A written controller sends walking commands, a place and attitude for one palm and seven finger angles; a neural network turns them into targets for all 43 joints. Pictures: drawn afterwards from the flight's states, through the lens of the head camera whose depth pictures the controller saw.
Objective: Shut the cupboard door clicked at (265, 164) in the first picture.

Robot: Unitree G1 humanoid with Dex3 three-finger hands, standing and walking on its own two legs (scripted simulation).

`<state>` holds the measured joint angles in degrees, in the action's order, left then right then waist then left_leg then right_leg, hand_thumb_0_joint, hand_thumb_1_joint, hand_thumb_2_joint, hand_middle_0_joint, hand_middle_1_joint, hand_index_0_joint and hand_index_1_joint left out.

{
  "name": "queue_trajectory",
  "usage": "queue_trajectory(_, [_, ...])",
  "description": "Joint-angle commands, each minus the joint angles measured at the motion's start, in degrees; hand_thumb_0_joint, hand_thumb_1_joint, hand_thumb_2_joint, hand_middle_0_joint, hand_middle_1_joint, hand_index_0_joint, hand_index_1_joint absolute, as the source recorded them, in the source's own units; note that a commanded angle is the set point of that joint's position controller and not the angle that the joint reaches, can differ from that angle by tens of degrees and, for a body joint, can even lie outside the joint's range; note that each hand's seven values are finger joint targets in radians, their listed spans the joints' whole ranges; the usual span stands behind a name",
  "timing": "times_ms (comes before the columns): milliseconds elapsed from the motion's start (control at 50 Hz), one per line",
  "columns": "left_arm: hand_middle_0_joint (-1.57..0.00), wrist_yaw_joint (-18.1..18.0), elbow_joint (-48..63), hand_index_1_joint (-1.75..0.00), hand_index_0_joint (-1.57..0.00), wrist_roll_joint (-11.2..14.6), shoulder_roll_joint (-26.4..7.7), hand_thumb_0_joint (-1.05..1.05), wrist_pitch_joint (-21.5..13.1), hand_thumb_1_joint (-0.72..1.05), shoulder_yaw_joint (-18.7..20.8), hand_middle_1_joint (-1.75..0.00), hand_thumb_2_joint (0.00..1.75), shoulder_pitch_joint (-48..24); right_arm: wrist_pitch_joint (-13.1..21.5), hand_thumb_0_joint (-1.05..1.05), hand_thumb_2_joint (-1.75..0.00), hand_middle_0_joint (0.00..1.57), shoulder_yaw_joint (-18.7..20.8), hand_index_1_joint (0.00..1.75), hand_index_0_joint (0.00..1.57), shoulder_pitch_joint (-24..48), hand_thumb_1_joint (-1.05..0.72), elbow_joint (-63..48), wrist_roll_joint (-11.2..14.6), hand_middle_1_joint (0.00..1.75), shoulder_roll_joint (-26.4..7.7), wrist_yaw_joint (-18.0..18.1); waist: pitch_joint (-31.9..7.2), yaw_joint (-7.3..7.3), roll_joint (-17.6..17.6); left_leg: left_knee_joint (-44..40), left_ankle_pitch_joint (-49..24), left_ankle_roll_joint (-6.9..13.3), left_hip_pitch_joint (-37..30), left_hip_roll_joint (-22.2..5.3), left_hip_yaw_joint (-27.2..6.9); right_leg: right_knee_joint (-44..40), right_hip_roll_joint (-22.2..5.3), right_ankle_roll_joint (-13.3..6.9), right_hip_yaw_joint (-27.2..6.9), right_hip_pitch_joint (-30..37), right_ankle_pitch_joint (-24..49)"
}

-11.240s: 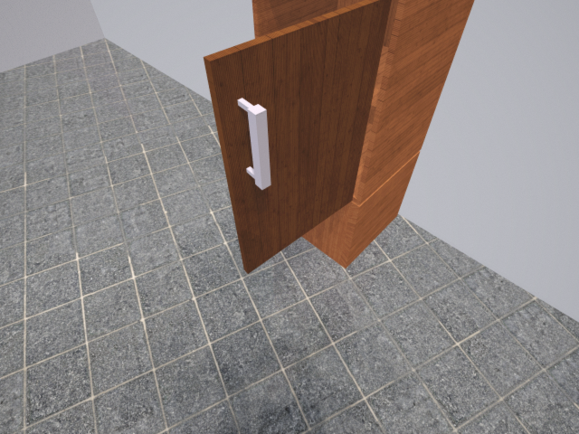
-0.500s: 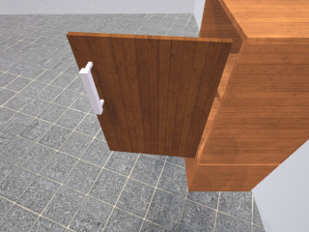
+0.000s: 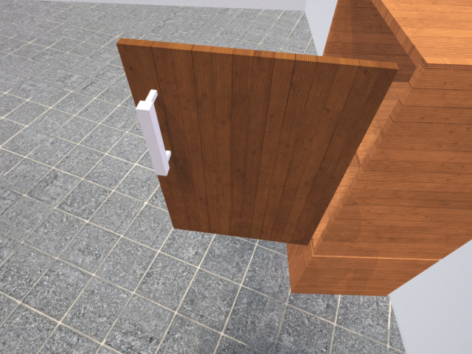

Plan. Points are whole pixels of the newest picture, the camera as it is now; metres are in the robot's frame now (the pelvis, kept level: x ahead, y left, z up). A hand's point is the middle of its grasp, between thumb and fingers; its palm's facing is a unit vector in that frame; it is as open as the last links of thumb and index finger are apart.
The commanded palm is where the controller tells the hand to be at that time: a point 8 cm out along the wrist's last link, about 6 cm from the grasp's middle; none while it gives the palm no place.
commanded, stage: come to a stop and stand still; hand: left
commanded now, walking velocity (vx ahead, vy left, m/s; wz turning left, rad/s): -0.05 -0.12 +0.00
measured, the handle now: (158, 135) +0.46 +0.19 +0.09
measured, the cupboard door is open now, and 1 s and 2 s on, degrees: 84 84 84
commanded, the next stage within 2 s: look again from close up in 0.78 s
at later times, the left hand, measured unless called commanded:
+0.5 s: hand out of the picture +0.02 +0.17 -0.16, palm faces +0.01 -0.97 -0.23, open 7.3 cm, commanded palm none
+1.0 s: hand out of the picture -0.04 +0.15 -0.17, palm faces +0.01 -0.98 -0.19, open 7.4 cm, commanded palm none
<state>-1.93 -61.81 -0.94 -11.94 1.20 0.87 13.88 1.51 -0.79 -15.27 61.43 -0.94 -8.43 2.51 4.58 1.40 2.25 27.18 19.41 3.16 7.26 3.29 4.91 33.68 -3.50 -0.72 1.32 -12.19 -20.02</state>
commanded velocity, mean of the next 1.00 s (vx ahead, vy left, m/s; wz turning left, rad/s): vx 0.00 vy -0.01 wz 0.00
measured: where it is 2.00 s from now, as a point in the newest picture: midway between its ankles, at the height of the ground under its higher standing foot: outside the picture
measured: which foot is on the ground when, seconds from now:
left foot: down 0.00-1.00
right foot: down 0.00-1.00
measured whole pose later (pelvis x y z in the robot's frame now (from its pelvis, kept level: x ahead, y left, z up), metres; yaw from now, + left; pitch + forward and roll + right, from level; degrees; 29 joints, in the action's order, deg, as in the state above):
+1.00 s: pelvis -0.03 -0.02 +0.01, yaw +0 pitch -1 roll +1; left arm -1.3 -63.9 -0.7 -8.7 -0.8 -1.4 16.2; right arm 1.6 -1.2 -16.7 64.9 -0.5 -9.2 1.7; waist 2.8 0.4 -0.2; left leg 24.6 15.6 1.2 8.2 0.7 3.9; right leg 27.2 -0.9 -0.9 2.5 -11.2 -15.1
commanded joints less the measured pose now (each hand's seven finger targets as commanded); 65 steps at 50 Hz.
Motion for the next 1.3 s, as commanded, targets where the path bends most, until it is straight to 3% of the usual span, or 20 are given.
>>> queue_trajectory(0, [-0.2,-0.35,1.45,-0.3,-0.2,0.46,-5.81,0.0,-2.12,0.9,1.08,-0.3,0.9,3.51,1.0,0.0,-0.9,0.2,2.35,0.3,0.2,-0.98,-0.9,-1.75,0.45,0.3,-9.42,0.68,-5.74,-0.32,-3.73,-3.13,-40.07,0.61,-2.65,-11.29,-8.24,-6.66,-2.72,-1.59,-3.17,4.17,24.24])
queue_trajectory(20, [-0.2,-0.33,1.39,-0.3,-0.2,0.58,-5.57,0.0,-1.97,0.9,0.74,-0.3,0.9,3.06,0.91,0.0,-0.9,0.2,2.24,0.3,0.2,-1.29,-0.9,-1.29,0.43,0.3,-8.59,0.58,-5.41,-0.75,-3.63,-4.57,-35.43,0.04,-2.03,-10.88,-8.25,-6.28,-3.12,-1.51,-2.97,4.34,24.43])
queue_trajectory(40, [-0.2,-0.32,1.36,-0.3,-0.2,0.41,-5.16,0.0,-2.04,0.9,0.79,-0.3,0.9,2.43,0.66,0.0,-0.9,0.2,2.32,0.3,0.2,-1.31,-0.9,-0.82,0.32,0.3,-7.93,0.59,-4.53,-0.87,-0.68,-4.08,-34.84,0.09,-1.18,-10.73,-8.19,-6.21,-2.78,-1.5,-2.62,4.98,27.04])
queue_trajectory(80, [-0.2,-0.57,1.27,-0.3,-0.2,0.38,-4.17,0.0,-1.81,0.9,0.6,-0.3,0.9,2.63,0.45,0.0,-0.9,0.2,2.14,0.3,0.2,-2.31,-0.9,0.06,0.27,0.3,-7.2,0.59,-5.35,-1.22,0.93,-4.17,-35.37,-0.51,-2.03,-10.58,-7.22,-5.59,-3.03,-1.39,-2.23,5.13,29.94])
queue_trajectory(180, [-0.2,-0.55,1.73,-0.3,-0.2,0.35,-5.32,0.0,-1.96,0.9,0.75,-0.3,0.9,1.25,0.58,0.0,-0.9,0.2,1.97,0.3,0.2,-1.37,-0.9,0.99,0.13,0.3,-7.54,0.37,-5.91,-1.02,-2.11,-5.73,-31.46,-0.78,-2.24,-10.22,-6.94,-7.37,-3.14,-1.42,-2.69,5.81,26.5])
queue_trajectory(200, [-0.2,-2.6,0.61,-0.3,-0.2,-0.27,-5.08,0.0,-2.78,0.9,0.52,-0.3,0.9,6.17,0.29,0.0,-0.9,0.2,2.92,0.3,0.2,0.46,-0.9,-3.02,1.07,0.3,-10.61,-0.38,-7.41,-0.51,1.72,6.14,-40.47,-2.34,-0.08,-11.39,-5.25,-6.81,-4.19,0.53,-3.68,4.18,40.61])
queue_trajectory(220, [-0.2,-2.48,3.29,-0.3,-0.2,0.12,-5.81,0.0,-3.21,0.9,0.56,-0.3,0.9,4.82,0.4,0.0,-0.9,0.2,2.43,0.3,0.2,-1.81,-0.9,-4.57,0.34,0.3,-8.06,-0.93,-9.53,-1.58,-0.3,4.99,-25.71,-2.23,3.78,-8.9,-5.89,-5.14,-5.85,-1.66,-4.42,8.08,38.9])
queue_trajectory(240, [-0.2,-1.75,3.39,-0.3,-0.2,0.32,-6.48,0.0,-3.75,0.9,0.39,-0.3,0.9,3.39,0.38,0.0,-0.9,0.2,1.98,0.3,0.2,0.65,-0.9,-4.79,-0.01,0.3,-6.55,-1.11,-8.78,-1.12,-5.52,1.59,-17.48,-1.96,4.16,-7.2,-4.81,-4.87,-7.22,-2.75,-6.03,7.65,43.04])
queue_trajectory(260, [-0.2,-1.43,3.76,-0.3,-0.2,0.49,-6.3,0.0,-3.97,0.9,-0.02,-0.3,0.9,2.29,0.44,0.0,-0.9,0.2,1.84,0.3,0.2,-0.8,-0.9,-4.61,0.02,0.3,-6.01,-1.05,-8.27,-2.24,-4.96,0.31,-16.64,-1.94,4.04,-7.59,-5.74,-4.63,-6.52,-3.01,-5.28,6.09,38.78])
queue_trajectory(280, [-0.2,-1.24,4.35,-0.3,-0.2,0.52,-5.31,0.0,-3.89,0.9,-0.19,-0.3,0.9,1.86,0.51,0.0,-0.9,0.2,1.8,0.3,0.2,-2.18,-0.9,-4.76,-0.1,0.3,-6.31,-0.98,-8.36,-2.43,-5.38,0.13,-21.2,-1.61,3.2,-8.44,-6.81,-4.21,-5.09,-2.97,-4.29,5.16,34.34])
queue_trajectory(320, [-0.2,-1.23,4.46,-0.3,-0.2,0.55,-4.21,0.0,-3.57,0.9,-0.32,-0.3,0.9,2.27,0.5,0.0,-0.9,0.2,1.89,0.3,0.2,-2.81,-0.9,-4.74,-0.1,0.3,-7.46,-0.64,-7.94,-2.26,-4.41,0.11,-30.05,-0.99,1.14,-10.17,-7.7,-3.67,-3.06,-2.78,-2.87,4.07,28.34])
queue_trajectory(340, [-0.2,-1.13,4.29,-0.3,-0.2,0.5,-4.09,0.0,-3.42,0.9,-0.4,-0.3,0.9,2.18,0.57,0.0,-0.9,0.2,1.77,0.3,0.2,-2.75,-0.9,-4.69,-0.11,0.3,-7.35,-0.52,-7.0,-1.91,-6.12,-0.11,-31.78,-0.72,1.46,-10.35,-7.71,-3.94,-2.77,-2.68,-2.59,3.72,25.81])
queue_trajectory(360, [-0.2,-1.06,4.43,-0.3,-0.2,0.48,-4.14,0.0,-3.2,0.9,-0.42,-0.3,0.9,2.38,0.47,0.0,-0.9,0.2,1.69,0.3,0.2,-2.33,-0.9,-4.97,-0.05,0.3,-7.49,-0.48,-6.12,-1.81,-5.31,-0.51,-29.76,-0.61,1.38,-10.14,-7.79,-4.6,-2.46,-2.54,-2.82,3.24,23.22])
queue_trajectory(440, [-0.2,-0.38,4.6,-0.3,-0.2,0.26,-3.89,0.0,-2.27,0.9,-0.59,-0.3,0.9,1.18,-0.03,0.0,-0.9,0.2,1.37,0.3,0.2,-0.67,-0.9,-5.5,-0.01,0.3,-7.21,-0.83,3.1,-1.56,-2.43,-5.99,-9.66,-0.25,7.59,-9.2,-8.38,-9.09,-1.6,-2.18,-4.0,-1.06,9.06])
queue_trajectory(520, [-0.2,0.09,4.56,-0.3,-0.2,0.16,-4.3,0.0,-2.07,0.9,-0.53,-0.3,0.9,1.84,-0.31,0.0,-0.9,0.2,1.38,0.3,0.2,-1.03,-0.9,-5.21,-0.18,0.3,-7.87,-1.38,4.55,-1.68,0.35,-8.68,2.03,-0.41,8.93,-7.96,-8.45,-12.53,-1.56,-2.17,-5.83,-3.89,-2.24])
queue_trajectory(600, [-0.2,0.28,4.18,-0.3,-0.2,0.27,-4.6,0.0,-2.29,0.9,-0.43,-0.3,0.9,2.79,-0.14,0.0,-0.9,0.2,1.21,0.3,0.2,-2.07,-0.9,-4.02,-0.21,0.3,-7.73,-1.5,1.57,-1.76,-0.33,-8.44,0.87,-0.48,6.78,-7.69,-7.66,-13.25,-2.03,-2.18,-6.33,-3.75,-2.85])
queue_trajectory(720, [-0.2,0.25,2.57,-0.3,-0.2,0.51,-4.47,0.0,-2.92,0.9,-0.68,-0.3,0.9,4.28,0.72,0.0,-0.9,0.2,0.84,0.3,0.2,-3.24,-0.9,-1.85,0.25,0.3,-7.44,-1.24,-3.05,-1.41,-1.2,-7.37,-7.34,-0.55,4.28,-8.44,-7.13,-11.89,-2.64,-2.11,-5.84,0.27,6.83])
queue_trajectory(860, [-0.2,0.01,0.23,-0.3,-0.2,0.55,-3.76,0.0,-3.05,0.9,-0.9,-0.3,0.9,5.59,0.96,0.0,-0.9,0.2,0.58,0.3,0.2,-4.03,-0.9,1.06,0.45,0.3,-6.61,-0.82,-2.1,-1.01,-2.24,-6.88,-13.12,-0.74,3.58,-8.94,-6.65,-10.76,-2.96,-2.04,-4.76,1.86,14.64])
queue_trajectory(1040, [-0.2,-0.17,-0.48,-0.3,-0.2,0.39,-3.38,0.0,-2.88,0.9,-0.86,-0.3,0.9,5.28,0.73,0.0,-0.9,0.2,0.65,0.3,0.2,-3.63,-0.9,2.21,0.45,0.3,-5.58,-0.58,0.24,-0.99,-1.34,-7.37,-12.64,-1.01,3.87,-9.04,-6.37,-11.62,-2.89,-1.96,-4.75,1.35,14.79])
queue_trajectory(1280, [-0.2,-0.08,0.43,-0.3,-0.2,0.41,-4.72,0.0,-3.13,0.9,-0.34,-0.3,0.9,3.86,0.98,0.0,-0.9,0.2,1.08,0.3,0.2,-2.15,-0.9,1.87,0.33,0.3,-7.05,-0.53,-2.89,-1.01,-2.24,-7.19,-16.18,-1.11,1.83,-9.25,-6.67,-11.38,-3.28,-2.01,-4.71,3.26,18.38])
